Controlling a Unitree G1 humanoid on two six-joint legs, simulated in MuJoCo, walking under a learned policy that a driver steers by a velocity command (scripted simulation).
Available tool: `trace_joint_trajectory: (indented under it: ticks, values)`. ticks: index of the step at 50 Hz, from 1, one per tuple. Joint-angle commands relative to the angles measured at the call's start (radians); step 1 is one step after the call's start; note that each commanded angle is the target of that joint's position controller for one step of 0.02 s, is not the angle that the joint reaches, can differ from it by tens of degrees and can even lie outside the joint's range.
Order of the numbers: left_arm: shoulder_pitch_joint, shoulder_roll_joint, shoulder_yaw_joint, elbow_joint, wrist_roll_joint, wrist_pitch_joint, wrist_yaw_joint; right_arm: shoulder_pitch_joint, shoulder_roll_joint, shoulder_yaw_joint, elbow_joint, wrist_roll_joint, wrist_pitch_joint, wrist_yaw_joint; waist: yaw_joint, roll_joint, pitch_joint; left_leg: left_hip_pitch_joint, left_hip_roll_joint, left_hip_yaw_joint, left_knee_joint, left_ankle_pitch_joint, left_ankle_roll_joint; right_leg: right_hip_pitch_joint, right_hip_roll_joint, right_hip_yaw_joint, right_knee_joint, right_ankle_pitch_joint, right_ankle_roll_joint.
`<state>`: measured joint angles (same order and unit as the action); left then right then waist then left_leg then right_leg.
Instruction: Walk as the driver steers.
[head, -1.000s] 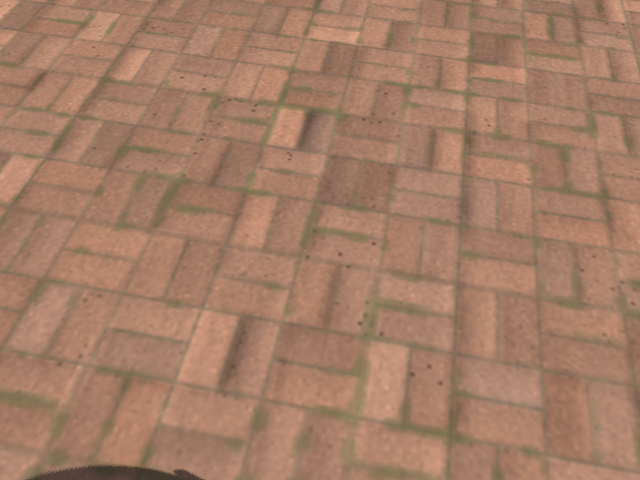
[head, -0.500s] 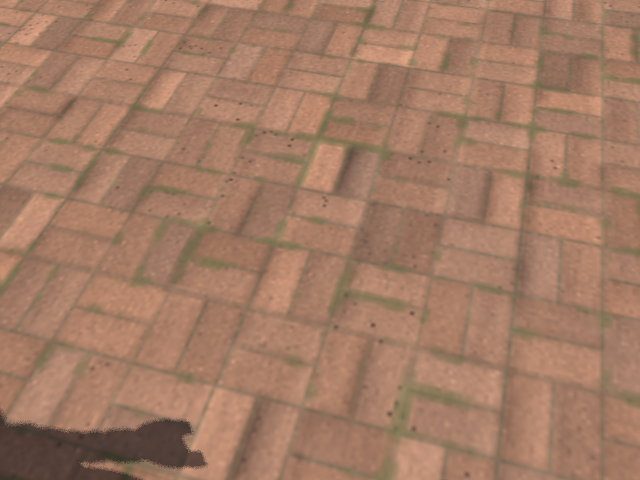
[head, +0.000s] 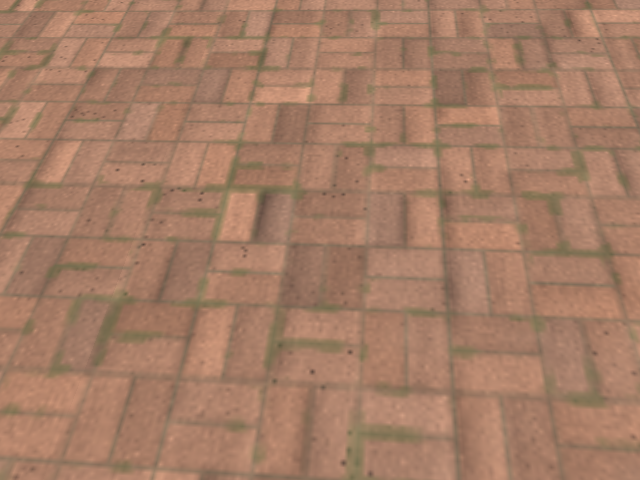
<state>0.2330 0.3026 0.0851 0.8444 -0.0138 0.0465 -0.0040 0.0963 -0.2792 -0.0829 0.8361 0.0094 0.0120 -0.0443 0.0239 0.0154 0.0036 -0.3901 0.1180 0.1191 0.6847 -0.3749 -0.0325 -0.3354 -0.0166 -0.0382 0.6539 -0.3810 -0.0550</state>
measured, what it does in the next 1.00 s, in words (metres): walks ahead: left foot, then right foot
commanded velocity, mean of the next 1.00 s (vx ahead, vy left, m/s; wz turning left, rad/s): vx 0.25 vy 0.00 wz -0.20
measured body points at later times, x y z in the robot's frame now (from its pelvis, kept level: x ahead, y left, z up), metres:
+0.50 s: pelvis +0.20 +0.01 +0.00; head +0.23 +0.00 +0.45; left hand +0.20 +0.30 -0.12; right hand +0.40 -0.26 -0.08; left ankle +0.33 +0.11 -0.72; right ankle +0.00 -0.09 -0.72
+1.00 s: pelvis +0.34 +0.00 +0.01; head +0.35 -0.01 +0.46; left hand +0.50 +0.24 -0.10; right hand +0.39 -0.27 -0.13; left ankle +0.33 +0.11 -0.72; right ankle +0.34 -0.14 -0.72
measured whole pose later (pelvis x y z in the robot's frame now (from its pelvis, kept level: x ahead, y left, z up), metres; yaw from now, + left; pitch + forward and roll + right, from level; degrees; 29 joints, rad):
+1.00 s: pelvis +0.34 +0.00 +0.01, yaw -10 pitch +0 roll +1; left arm 0.17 0.24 0.06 0.84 0.01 0.01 0.03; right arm 0.14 -0.24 -0.01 0.99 -0.01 -0.03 0.01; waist -0.02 0.01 0.02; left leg -0.17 -0.03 0.04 0.46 -0.29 0.02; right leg -0.29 -0.04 0.04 0.51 -0.22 0.03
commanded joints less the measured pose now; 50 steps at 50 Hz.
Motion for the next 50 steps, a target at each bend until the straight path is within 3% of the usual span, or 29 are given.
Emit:
trace_joint_trajectory:
  ticks: [1, 2, 3, 4, 5, 9, 13, 18, 21, 22, 24, 25, 26, 27, 28, 29, 30, 31, 33, 36, 39, 41, 43, 44, 45, 46, 47, 48, 50]
  values:
    - [0.184, 0.233, 0.044, -0.044, 0.042, -0.054, 0.001, -0.215, -0.070, -0.012, -0.153, 0.014, -0.044, 0.017, 0.092, -0.253, 0.052, -0.527, -0.101, -0.181, 0.393, -0.217, 0.029, 0.211, -0.355, 0.828, -0.576, -0.548, -0.300]
    - [0.108, 0.205, 0.035, -0.060, 0.043, -0.084, 0.007, -0.206, -0.126, -0.028, -0.149, 0.033, -0.066, 0.017, 0.043, -0.214, 0.100, -0.541, -0.066, -0.211, 0.386, -0.089, 0.054, 0.199, -0.347, 0.774, -0.581, -0.500, -0.253]
    - [0.064, 0.170, 0.025, -0.069, 0.025, -0.097, 0.013, -0.155, -0.153, -0.040, -0.119, 0.019, -0.078, 0.013, 0.007, -0.181, 0.097, -0.512, -0.048, -0.211, 0.356, 0.016, 0.056, 0.208, -0.305, 0.668, -0.539, -0.370, -0.198]
    - [0.053, 0.150, 0.019, -0.069, 0.009, -0.099, 0.018, -0.126, -0.148, -0.044, -0.092, -0.005, -0.085, 0.008, -0.001, -0.157, 0.072, -0.464, -0.038, -0.209, 0.312, 0.091, 0.047, 0.213, -0.262, 0.572, -0.517, -0.265, -0.157]
    - [0.065, 0.135, 0.015, -0.065, 0.003, -0.100, 0.024, -0.122, -0.134, -0.044, -0.083, -0.018, -0.091, 0.010, -0.002, -0.141, 0.051, -0.417, -0.042, -0.205, 0.270, 0.156, 0.038, 0.218, -0.227, 0.507, -0.515, -0.189, -0.138]
    - [0.165, 0.098, 0.006, -0.039, 0.003, -0.113, 0.036, -0.132, -0.068, -0.029, -0.070, -0.008, -0.110, 0.035, 0.016, -0.125, 0.003, -0.356, -0.078, -0.177, 0.092, 0.347, 0.012, 0.312, -0.174, 0.357, -0.501, 0.103, -0.127]
    - [0.218, 0.101, 0.009, -0.014, 0.002, -0.114, 0.037, -0.195, -0.045, -0.013, -0.083, 0.004, -0.115, 0.053, 0.054, -0.152, 0.038, -0.301, -0.086, -0.158, -0.069, 0.409, -0.009, 0.310, -0.169, 0.308, -0.507, 0.162, -0.127]
    - [0.268, 0.113, 0.017, 0.013, -0.002, -0.106, 0.033, -0.285, -0.053, 0.006, -0.122, 0.013, -0.133, 0.076, 0.098, -0.136, 0.099, -0.304, -0.081, -0.136, -0.167, 0.372, 0.011, 0.357, -0.209, 0.314, -0.475, 0.234, -0.148]
    - [0.263, 0.124, 0.023, 0.018, -0.006, -0.099, 0.031, -0.260, -0.076, 0.007, -0.126, 0.015, -0.144, 0.087, 0.075, -0.155, 0.097, -0.228, -0.092, -0.118, -0.207, 0.317, 0.049, 0.380, -0.233, 0.319, -0.436, 0.365, -0.134]
    - [0.245, 0.128, 0.024, 0.015, -0.003, -0.094, 0.032, -0.223, -0.091, 0.002, -0.118, 0.011, -0.147, 0.087, 0.049, -0.167, 0.084, -0.160, -0.110, -0.106, -0.222, 0.303, 0.066, 0.379, -0.224, 0.306, -0.391, 0.513, -0.118]
    - [0.210, 0.119, 0.019, 0.000, 0.002, -0.086, 0.034, -0.015, -0.145, -0.026, -0.057, -0.012, -0.150, 0.078, -0.058, -0.158, -0.065, 0.156, -0.145, -0.077, -0.267, 0.410, 0.121, 0.349, -0.137, 0.228, -0.147, 0.902, -0.058]
    - [0.189, 0.093, 0.007, -0.029, 0.017, -0.089, 0.035, 0.150, -0.197, -0.035, -0.027, -0.034, -0.152, 0.073, -0.121, -0.088, -0.216, 0.460, 0.002, -0.219, -0.196, 0.636, 0.187, 0.176, -0.086, 0.205, 0.086, 0.740, -0.016]
    - [0.317, -0.007, -0.022, -0.025, 0.020, -0.103, 0.032, 0.260, -0.268, -0.052, 0.006, -0.039, -0.138, 0.072, -0.096, 0.212, -0.381, 0.826, 0.271, -0.589, -0.193, 0.807, 0.359, -0.177, 0.088, 0.134, 0.494, 0.069, 0.069]
    - [0.333, 0.058, -0.007, 0.003, 0.004, -0.114, 0.033, 0.265, -0.184, -0.029, 0.018, -0.015, -0.130, 0.080, -0.106, 0.215, -0.410, 0.773, 0.305, -0.716, -0.275, 0.812, 0.378, -0.234, 0.109, 0.247, 0.636, -0.263, 0.077]
    - [0.257, 0.113, 0.010, -0.010, -0.018, -0.113, 0.032, 0.172, -0.141, -0.013, 0.004, -0.002, -0.124, 0.079, -0.090, 0.152, -0.243, 0.626, 0.265, -0.554, -0.285, 0.796, 0.337, -0.289, 0.056, 0.241, 0.677, -0.223, 0.075]
    - [0.191, 0.110, 0.008, -0.022, -0.015, -0.108, 0.034, 0.089, -0.107, 0.000, -0.008, -0.007, -0.120, 0.078, -0.065, 0.079, -0.160, 0.493, 0.212, -0.434, -0.302, 0.836, 0.303, -0.279, 0.006, 0.192, 0.637, -0.163, 0.076]
    - [0.155, 0.099, 0.011, -0.027, 0.001, -0.101, 0.038, 0.038, -0.077, 0.012, -0.009, -0.012, -0.118, 0.079, -0.040, 0.033, -0.100, 0.372, 0.173, -0.365, -0.329, 0.868, 0.285, -0.250, -0.027, 0.158, 0.568, -0.115, 0.080]
    - [0.159, 0.084, 0.015, -0.028, 0.008, -0.088, 0.042, 0.008, -0.062, 0.020, -0.004, -0.020, -0.119, 0.078, -0.008, 0.045, -0.081, 0.282, 0.141, -0.313, -0.362, 0.869, 0.271, -0.182, -0.056, 0.147, 0.503, -0.075, 0.081]
    - [0.184, 0.019, 0.003, -0.025, 0.011, -0.067, 0.045, -0.020, -0.050, 0.028, 0.019, -0.035, -0.122, 0.079, 0.026, 0.083, -0.083, 0.173, 0.104, -0.242, -0.395, 0.914, 0.275, -0.064, -0.063, 0.127, 0.372, -0.016, 0.095]
    - [0.130, -0.002, -0.010, -0.047, 0.017, -0.057, 0.050, -0.049, -0.098, 0.020, 0.043, -0.031, -0.112, 0.065, 0.031, 0.099, -0.106, 0.141, 0.082, -0.180, -0.399, 0.942, 0.272, 0.020, -0.061, 0.098, 0.144, 0.086, 0.106]
    - [0.075, 0.029, -0.005, -0.051, 0.013, -0.043, 0.046, -0.020, -0.123, 0.019, 0.068, -0.021, -0.088, 0.056, 0.007, 0.080, -0.117, 0.154, 0.087, -0.189, -0.412, 0.761, 0.257, 0.077, -0.049, 0.084, 0.032, 0.192, 0.104]
    - [0.038, 0.038, -0.002, -0.056, 0.015, -0.035, 0.045, -0.021, -0.116, 0.026, 0.079, -0.017, -0.075, 0.055, 0.005, 0.067, -0.081, 0.132, 0.083, -0.207, -0.409, 0.560, 0.241, 0.114, -0.045, 0.080, -0.049, 0.214, 0.091]
    - [0.018, 0.041, 0.000, -0.057, 0.029, -0.036, 0.045, -0.012, -0.087, 0.039, 0.090, -0.006, -0.066, 0.056, 0.018, 0.045, -0.044, 0.100, 0.040, -0.213, -0.379, 0.334, 0.185, 0.197, -0.039, 0.077, -0.207, 0.313, 0.064]
    - [0.002, 0.073, 0.005, -0.068, 0.035, -0.038, 0.050, 0.028, -0.061, 0.050, 0.101, -0.014, -0.067, 0.057, 0.005, 0.000, -0.038, 0.078, 0.002, -0.204, -0.349, 0.225, 0.135, 0.247, -0.089, 0.134, -0.252, 0.458, 0.046]
    - [-0.013, 0.128, 0.014, -0.078, 0.029, -0.039, 0.055, 0.095, -0.056, 0.050, 0.112, -0.031, -0.070, 0.059, -0.049, -0.083, -0.047, 0.040, -0.068, -0.164, -0.308, 0.110, 0.093, 0.297, -0.147, 0.180, -0.217, 0.590, 0.017]
    - [-0.039, 0.119, 0.013, -0.062, 0.018, -0.037, 0.052, 0.149, -0.035, 0.054, 0.124, -0.027, -0.065, 0.057, -0.087, -0.166, -0.063, 0.076, -0.103, -0.125, -0.323, 0.074, 0.072, 0.252, -0.145, 0.181, -0.199, 0.472, -0.017]
    - [-0.060, 0.070, 0.007, -0.063, 0.016, -0.038, 0.041, 0.097, -0.057, 0.053, 0.125, -0.024, -0.058, 0.052, -0.051, -0.134, -0.036, 0.115, -0.107, -0.112, -0.311, 0.100, 0.059, 0.196, -0.100, 0.158, -0.208, 0.367, -0.001]
    - [-0.062, 0.050, 0.001, -0.058, 0.023, -0.042, 0.036, 0.065, -0.073, 0.050, 0.122, -0.019, -0.049, 0.048, -0.036, -0.107, -0.018, 0.110, -0.105, -0.112, -0.299, 0.126, 0.060, 0.183, -0.081, 0.144, -0.209, 0.370, 0.017]
    - [-0.061, 0.054, 0.001, -0.044, 0.024, -0.056, 0.031, 0.064, -0.079, 0.050, 0.130, -0.019, -0.035, 0.038, -0.036, -0.093, -0.025, 0.126, -0.095, -0.119, -0.282, 0.211, 0.062, 0.198, -0.067, 0.130, -0.191, 0.470, 0.029]
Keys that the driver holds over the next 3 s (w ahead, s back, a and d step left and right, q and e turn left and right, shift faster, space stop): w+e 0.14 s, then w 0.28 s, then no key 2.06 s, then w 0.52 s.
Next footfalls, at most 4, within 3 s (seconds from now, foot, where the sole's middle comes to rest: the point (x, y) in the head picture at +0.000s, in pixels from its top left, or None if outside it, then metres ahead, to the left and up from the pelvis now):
0.50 left None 0.37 0.10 -0.76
0.88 right None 0.38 -0.15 -0.76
2.80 right None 0.44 -0.17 -0.76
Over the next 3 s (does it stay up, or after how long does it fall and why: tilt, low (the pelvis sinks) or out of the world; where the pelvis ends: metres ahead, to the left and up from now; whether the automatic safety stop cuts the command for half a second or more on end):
stays up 0.47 -0.09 0.02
